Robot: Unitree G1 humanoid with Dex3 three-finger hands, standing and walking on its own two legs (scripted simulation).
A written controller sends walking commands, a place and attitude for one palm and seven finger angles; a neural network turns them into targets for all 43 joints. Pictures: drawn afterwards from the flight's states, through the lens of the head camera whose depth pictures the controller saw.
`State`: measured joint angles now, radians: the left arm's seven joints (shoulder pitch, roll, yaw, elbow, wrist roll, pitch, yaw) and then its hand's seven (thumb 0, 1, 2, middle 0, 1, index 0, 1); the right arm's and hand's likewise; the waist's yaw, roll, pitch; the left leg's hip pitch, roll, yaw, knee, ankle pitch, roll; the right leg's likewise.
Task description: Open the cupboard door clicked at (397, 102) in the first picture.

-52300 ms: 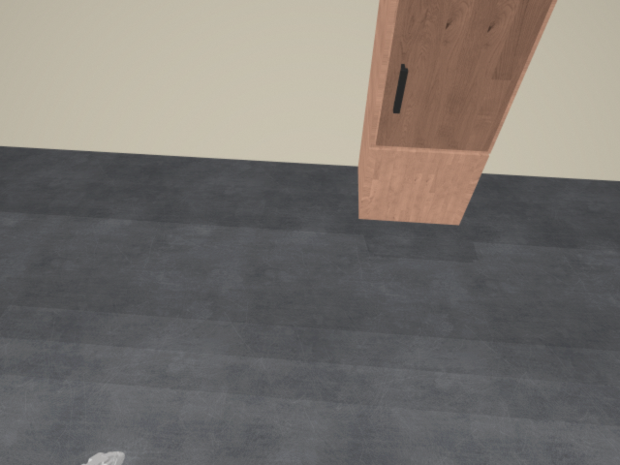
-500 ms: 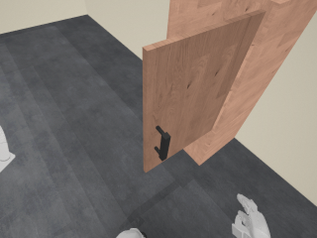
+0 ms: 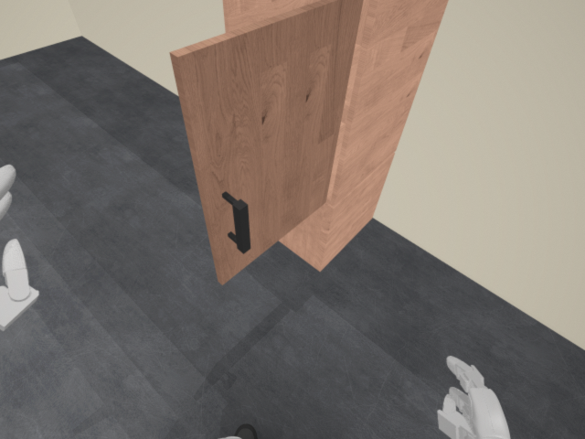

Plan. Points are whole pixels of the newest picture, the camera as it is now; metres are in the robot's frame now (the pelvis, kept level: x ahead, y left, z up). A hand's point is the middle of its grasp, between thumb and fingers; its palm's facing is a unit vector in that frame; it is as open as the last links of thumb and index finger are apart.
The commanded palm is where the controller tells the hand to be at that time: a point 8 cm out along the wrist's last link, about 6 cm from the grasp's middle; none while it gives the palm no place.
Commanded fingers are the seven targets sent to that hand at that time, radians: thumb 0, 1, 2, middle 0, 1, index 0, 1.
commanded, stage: stop stepping back and stand still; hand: left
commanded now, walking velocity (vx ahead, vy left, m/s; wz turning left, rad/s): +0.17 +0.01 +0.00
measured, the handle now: (235, 222) +0.53 +0.14 -0.10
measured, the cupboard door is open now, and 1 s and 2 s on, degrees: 88 88 88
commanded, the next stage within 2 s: let the arm hang, fingers relaxed in 0.64 s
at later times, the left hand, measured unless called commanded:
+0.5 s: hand out of the picture +0.11 +0.28 +0.17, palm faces +0.48 -0.73 -0.49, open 7.4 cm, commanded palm +0.05 +0.31 +0.18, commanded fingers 0.00 0.90 0.90 -0.20 -0.30 -0.20 -0.30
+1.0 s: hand out of the picture +0.01 +0.18 -0.16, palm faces +0.05 -0.98 -0.18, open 7.4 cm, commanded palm none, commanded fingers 0.00 0.90 0.90 -0.20 -0.30 -0.20 -0.30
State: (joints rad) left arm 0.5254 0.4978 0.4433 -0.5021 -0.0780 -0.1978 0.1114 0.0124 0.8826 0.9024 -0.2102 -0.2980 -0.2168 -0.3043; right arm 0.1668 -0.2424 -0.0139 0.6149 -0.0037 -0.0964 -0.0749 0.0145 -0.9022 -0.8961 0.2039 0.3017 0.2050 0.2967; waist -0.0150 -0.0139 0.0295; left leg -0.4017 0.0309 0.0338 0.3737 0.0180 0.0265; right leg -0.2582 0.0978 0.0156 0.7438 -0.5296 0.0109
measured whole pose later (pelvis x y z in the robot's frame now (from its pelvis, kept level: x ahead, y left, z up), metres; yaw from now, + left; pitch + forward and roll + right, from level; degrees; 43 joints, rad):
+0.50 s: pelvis -0.07 +0.00 +0.00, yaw +3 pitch -1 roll +1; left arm 0.56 0.42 0.42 -0.47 -0.01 -0.19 0.16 0.02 0.88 0.90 -0.21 -0.30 -0.21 -0.30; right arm 0.26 -0.19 0.01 0.65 0.00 -0.15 -0.08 0.02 -0.90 -0.90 0.20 0.30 0.21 0.30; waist -0.01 -0.02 -0.01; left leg -0.19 0.03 0.05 0.52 -0.30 -0.01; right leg -0.29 0.01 -0.05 0.54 -0.24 -0.03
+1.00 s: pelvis -0.07 +0.00 -0.01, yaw +6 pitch -1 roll +1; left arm 0.23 0.18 -0.01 0.79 0.03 0.06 -0.01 0.01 0.91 0.90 -0.19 -0.29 -0.20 -0.30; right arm 0.18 -0.24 -0.01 0.89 -0.03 0.00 -0.01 0.01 -0.91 -0.90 0.20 0.30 0.20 0.30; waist -0.03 -0.02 0.06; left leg -0.25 0.00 0.03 0.59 -0.33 0.00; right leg -0.33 -0.03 -0.08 0.62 -0.28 -0.03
